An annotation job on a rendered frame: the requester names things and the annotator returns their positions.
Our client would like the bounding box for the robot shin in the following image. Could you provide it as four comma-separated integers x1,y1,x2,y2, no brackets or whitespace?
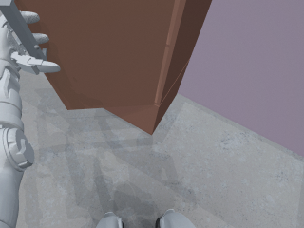
163,209,175,216
104,212,116,218

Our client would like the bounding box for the right robot shin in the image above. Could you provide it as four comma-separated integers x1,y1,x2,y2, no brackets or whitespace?
163,209,175,216

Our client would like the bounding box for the left robot forearm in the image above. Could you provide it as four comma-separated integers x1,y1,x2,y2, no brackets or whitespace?
0,59,25,134

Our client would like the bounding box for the left robot upper arm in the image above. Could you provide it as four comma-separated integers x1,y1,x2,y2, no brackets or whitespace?
0,127,35,228

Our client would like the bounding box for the left robot shin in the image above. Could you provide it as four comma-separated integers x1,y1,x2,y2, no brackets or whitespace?
104,212,116,218

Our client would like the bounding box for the cupboard door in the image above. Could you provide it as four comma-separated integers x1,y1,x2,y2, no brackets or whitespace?
14,0,175,110

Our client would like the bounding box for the left robot hand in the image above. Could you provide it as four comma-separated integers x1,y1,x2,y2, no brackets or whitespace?
0,11,61,75

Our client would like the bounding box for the handle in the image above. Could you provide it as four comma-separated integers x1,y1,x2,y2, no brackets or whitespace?
0,0,48,61

